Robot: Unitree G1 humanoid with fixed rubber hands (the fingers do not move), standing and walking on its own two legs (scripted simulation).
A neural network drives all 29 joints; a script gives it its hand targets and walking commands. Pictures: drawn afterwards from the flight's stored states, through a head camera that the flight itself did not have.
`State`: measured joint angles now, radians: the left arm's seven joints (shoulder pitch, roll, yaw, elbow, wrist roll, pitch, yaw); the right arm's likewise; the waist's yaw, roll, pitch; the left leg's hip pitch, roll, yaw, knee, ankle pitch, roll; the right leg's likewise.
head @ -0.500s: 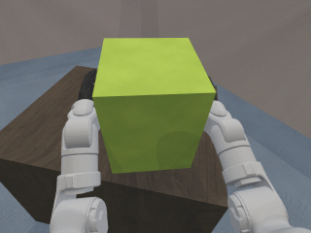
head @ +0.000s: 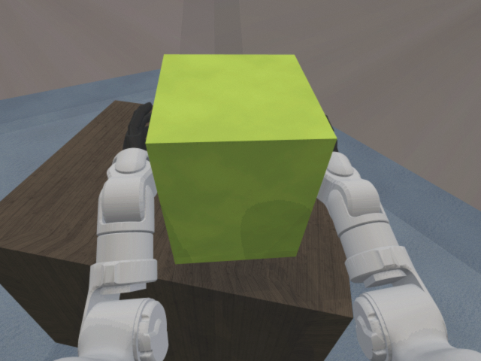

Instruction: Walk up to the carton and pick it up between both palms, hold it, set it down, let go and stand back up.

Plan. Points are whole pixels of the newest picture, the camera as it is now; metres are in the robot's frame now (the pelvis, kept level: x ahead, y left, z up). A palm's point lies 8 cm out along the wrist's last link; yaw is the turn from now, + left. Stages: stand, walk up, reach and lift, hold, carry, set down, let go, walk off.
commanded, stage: hold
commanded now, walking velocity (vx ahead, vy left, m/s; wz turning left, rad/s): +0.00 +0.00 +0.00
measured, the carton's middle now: (233, 161) +0.36 +0.00 +0.19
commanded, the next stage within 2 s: none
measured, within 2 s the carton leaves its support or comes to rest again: neither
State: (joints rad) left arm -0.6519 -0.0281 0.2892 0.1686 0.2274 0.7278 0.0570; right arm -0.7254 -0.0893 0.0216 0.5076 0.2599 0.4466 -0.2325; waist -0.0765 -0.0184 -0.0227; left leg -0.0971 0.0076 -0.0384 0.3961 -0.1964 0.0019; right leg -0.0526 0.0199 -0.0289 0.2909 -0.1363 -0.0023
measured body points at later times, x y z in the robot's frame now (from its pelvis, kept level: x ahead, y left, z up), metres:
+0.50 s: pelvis +0.00 +0.00 +0.00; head -0.05 +0.02 +0.45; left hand +0.38 +0.16 +0.20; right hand +0.38 -0.14 +0.20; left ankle +0.02 +0.11 -0.75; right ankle +0.02 -0.12 -0.75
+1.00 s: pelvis +0.00 +0.00 +0.00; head -0.05 +0.02 +0.45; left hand +0.38 +0.16 +0.21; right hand +0.38 -0.14 +0.20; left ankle +0.02 +0.11 -0.75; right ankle +0.02 -0.12 -0.75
